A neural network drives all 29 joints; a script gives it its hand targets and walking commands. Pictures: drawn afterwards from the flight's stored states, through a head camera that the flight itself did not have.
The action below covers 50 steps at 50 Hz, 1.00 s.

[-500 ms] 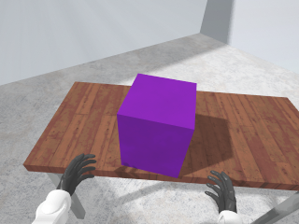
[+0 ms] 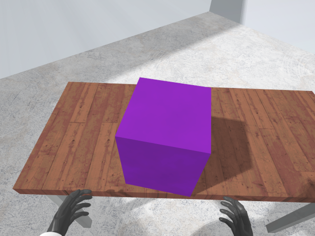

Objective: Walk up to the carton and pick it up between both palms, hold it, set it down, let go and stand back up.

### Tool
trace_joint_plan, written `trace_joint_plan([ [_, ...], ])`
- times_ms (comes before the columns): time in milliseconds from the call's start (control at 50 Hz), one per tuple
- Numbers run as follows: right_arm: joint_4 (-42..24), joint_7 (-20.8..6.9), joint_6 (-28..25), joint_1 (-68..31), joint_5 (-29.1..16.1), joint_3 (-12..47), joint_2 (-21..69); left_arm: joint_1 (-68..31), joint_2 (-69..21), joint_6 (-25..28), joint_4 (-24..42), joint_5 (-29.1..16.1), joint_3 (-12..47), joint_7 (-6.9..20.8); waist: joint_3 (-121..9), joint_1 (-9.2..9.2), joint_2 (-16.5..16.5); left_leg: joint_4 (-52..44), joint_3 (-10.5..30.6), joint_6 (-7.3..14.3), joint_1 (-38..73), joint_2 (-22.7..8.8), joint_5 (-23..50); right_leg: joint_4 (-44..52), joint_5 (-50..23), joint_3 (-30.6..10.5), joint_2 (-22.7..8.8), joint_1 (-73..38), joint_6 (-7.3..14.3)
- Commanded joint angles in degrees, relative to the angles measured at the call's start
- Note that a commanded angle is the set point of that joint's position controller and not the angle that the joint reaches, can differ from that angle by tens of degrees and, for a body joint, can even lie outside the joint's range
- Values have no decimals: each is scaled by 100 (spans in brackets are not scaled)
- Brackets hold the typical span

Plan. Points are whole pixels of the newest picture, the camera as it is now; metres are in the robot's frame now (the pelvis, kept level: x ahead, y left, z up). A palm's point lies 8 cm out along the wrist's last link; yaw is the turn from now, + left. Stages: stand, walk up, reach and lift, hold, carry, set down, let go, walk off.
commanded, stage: set down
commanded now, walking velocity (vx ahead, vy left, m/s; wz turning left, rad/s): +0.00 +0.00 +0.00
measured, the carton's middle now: (165, 138) +0.37 +0.02 +0.02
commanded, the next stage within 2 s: let go in 1.12 s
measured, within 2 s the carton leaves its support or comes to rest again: neither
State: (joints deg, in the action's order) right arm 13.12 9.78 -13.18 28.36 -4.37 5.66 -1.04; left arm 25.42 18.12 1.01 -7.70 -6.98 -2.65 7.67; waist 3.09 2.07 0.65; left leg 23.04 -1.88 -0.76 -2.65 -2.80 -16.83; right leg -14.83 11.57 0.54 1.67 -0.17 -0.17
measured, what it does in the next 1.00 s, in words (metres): shifts its weight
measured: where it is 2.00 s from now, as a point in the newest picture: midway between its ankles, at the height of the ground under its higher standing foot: outside the picture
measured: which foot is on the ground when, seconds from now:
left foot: down 0.00-1.00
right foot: down 0.00-1.00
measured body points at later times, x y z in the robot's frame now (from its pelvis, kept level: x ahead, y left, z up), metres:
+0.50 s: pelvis -0.03 +0.01 +0.00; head -0.06 +0.03 +0.45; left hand +0.12 +0.22 -0.07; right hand +0.12 -0.21 -0.05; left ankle -0.05 +0.11 -0.75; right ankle -0.04 -0.13 -0.75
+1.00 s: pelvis -0.06 -0.03 +0.00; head -0.07 -0.03 +0.44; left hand +0.11 +0.20 -0.08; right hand +0.11 -0.23 -0.08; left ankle -0.05 +0.11 -0.75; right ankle -0.04 -0.13 -0.75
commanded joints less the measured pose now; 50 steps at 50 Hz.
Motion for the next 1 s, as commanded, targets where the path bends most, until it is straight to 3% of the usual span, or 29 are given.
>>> trace_joint_plan([
  [0, -437, -197, -467, -437, 136, -663, -706, -409, 491, -8, 718, -28, 30, -124, -154, -212, -855, -32, 50, -555, 581, 188, 4060, 347, -1429, -77, 71, 402, 229],
  [40, -418, -250, -336, -656, 189, -665, -758, -607, 452, -104, 304, -32, 43, -135, 83, -290, -461, -196, 22, -410, 405, 190, 3462, 314, -1293, 8, 26, 417, 165],
  [100, -341, -449, -289, -760, 203, -761, -989, -634, 243, -128, 417, 38, 83, -342, -108, -129, -420, -213, 59, -459, 529, 75, 3723, 128, -1228, 132, 131, 532, 184],
  [120, -670, -447, -294, -645, 57, -600, -876, -582, 340, -48, 761, -36, 18, -378, -312, -7, -283, -190, 9, -442, 543, 99, 4106, 186, -1562, 58, 112, 276, 172],
  [140, -285, -506, -185, -698, 103, -678, -894, -594, 221, -103, 504, 83, -3, -437, -169, 30, -340, -226, 39, -474, 565, 97, 3953, 201, -1339, 84, 140, 369, 172],
  [180, -38, -620, -31, -660, 128, -707, -1138, -461, -37, -226, 31, 263, 63, -470, -115, 30, -261, -356, 49, -454, 472, 95, 3753, 191, -1220, 95, 174, 286, 258],
  [220, -360, -670, 30, -713, 89, -825, -1235, -507, 11, -209, 429, 155, 103, -542, -240, -14, -125, -423, 64, -429, 516, 6, 3700, 207, -1216, 75, 189, 255, 263],
  [240, 252, -691, 176, -641, 149, -784, -1212, -535, -156, -352, -152, 363, 111, -505, 117, -87, -342, -487, 41, -464, 535, 35, 3574, 231, -1037, 61, 173, 347, 276],
  [280, 234, -674, 289, -821, 248, -776, -1197, -606, -95, -455, -460, 377, 153, -444, 185, -212, -170, -482, -2, -412, 443, 96, 3162, 264, -947, 39, 122, 344, 211],
  [300, -47, -715, 280, -864, 208, -834, -1237, -670, -90, -445, -15, 370, 139, -503, 114, -118, -340, -523, -9, -434, 441, 90, 3020, 223, -878, 92, 161, 313, 249],
  [340, -115, -741, 324, -1058, 275, -963, -1188, -994, -35, -498, 149, 401, 199, -606, 153, -108, -466, -638, -22, -389, 152, 92, 2333, 168, -735, 102, 93, 211, 198],
  [380, 597, -815, 449, -1188, 385, -1027, -1121, -1216, -164, -596, -209, 491, 311, -636, 508, -232, -692, -715, -8, -435, 54, 79, 1916, 102, -424, 130, 87, 472, 236],
  [400, 93, -806, 420, -1312, 389, -1022, -1074, -1369, 4, -522, 338, 327, 287, -695, 227, -155, -591, -673, -60, -378, 54, 121, 1825, 79, -465, 111, 68, 471, 217],
  [440, 259, -869, 506, -1282, 411, -1008, -1086, -1340, -37, -563, 82, 417, 267, -771, 394, -79, -761, -798, -38, -315, -191, 99, 1424, -9, -303, 84, 23, 386, 245],
  [460, 466, -875, 554, -1337, 457, -989, -981, -1453, -19, -607, -148, 465, 252, -789, 394, -53, -679, -765, -72, -312, -194, 125, 1258, -13, -158, 74, -9, 545, 223],
  [480, 152, -915, 511, -1508, 441, -999, -975, -1566, 104, -572, -1, 392, 227, -870, 283, 11, -672, -802, -135, -231, -334, 137, 950, -7, -65, 51, -54, 393, 242],
  [600, 689, -839, 665, -1849, 675, -990, -863, -1969, 216, -678, -876, 417, 299, -845, 241, -182, -433, -886, -187, 49, -855, 91, -105, -234, 333, -7, -135, 167, 95],
  [620, 391, -831, 656, -1804, 619, -944, -818, -1953, 266, -636, -576, 356, 280, -892, 40, -117, -427, -818, -206, 23, -726, 129, -23, -279, 280, -29, -163, 222, 102],
  [660, 804, -782, 709, -1919, 734, -1009, -926, -2035, 188, -743, -987, 394, 278, -834, 184, -211, -239, -805, -245, 67, -726, 102, -17, -232, 362, -14, -169, 292, 70],
  [680, 1142, -792, 743, -1922, 816, -971, -967, -2028, 171, -786, -1236, 468, 215, -812, 253, -139, -257, -812, -219, 56, -753, 88, -7, -240, 469, 8, -165, 301, 68],
  [700, 924, -768, 707, -1996, 835, -972, -914, -2009, 227, -766, -1135, 375, 231, -797, 54, -193, -69, -721, -259, 59, -697, 130, 59, -262, 462, 19, -188, 312, 43],
  [720, 957, -759, 748, -2028, 818, -979, -920, -2076, 226, -762, -1058, 366, 288, -777, 76, -191, -200, -681, -255, 17, -628, 147, 144, -288, 468, 15, -203, 469, 78],
  [760, 1117, -762, 719, -2079, 892, -1031, -1038, -2068, 159, -847, -1305, 327, 287, -749, -32, -181, 36, -637, -260, 6, -410, 141, 259, -208, 545, 56, -202, 644, 49],
  [780, 1088, -742, 729, -2181, 879, -956, -966, -2213, 233, -845, -1190, 353, 235, -742, 9, -172, -46, -632, -289, 25, -472, 172, 196, -246, 579, 18, -224, 617, 35],
  [800, 1143, -758, 713, -2178, 898, -1012, -969, -2084, 145, -857, -1322, 292, 307, -727, 91, -226, 159, -639, -266, 28, -428, 120, 206, -204, 622, 53, -217, 777, 22],
  [900, 1040, -773, 620, -2308, 893, -861, -940, -2149, 202, -859, -1449, 285, 215, -728, -18, -68, 345, -568, -321, 114, -457, 163, 368, -256, 486, 16, -265, 744, -40],
  [940, 1492, -849, 633, -2343, 856, -831, -1098, -2148, 105, -811, -1611, 464, 165, -776, -3, 1, 252, -555, -304, 96, -411, 194, 485, -264, 540, 61, -166, 851, -17],
  [960, 1212, -819, 591, -2233, 872, -836, -1001, -2150, 199, -797, -1358, 339, 177, -761, -67, -50, 282, -528, -345, 106, -411, 205, 439, -263, 456, 12, -216, 776, -8],
  [980, 1385, -877, 642, -2302, 828, -793, -984, -2197, 165, -839, -1750, 468, 159, -753, 37, -25, 166, -537, -331, 130, -411, 249, 331, -200, 649, -11, -262, 883, 4],
])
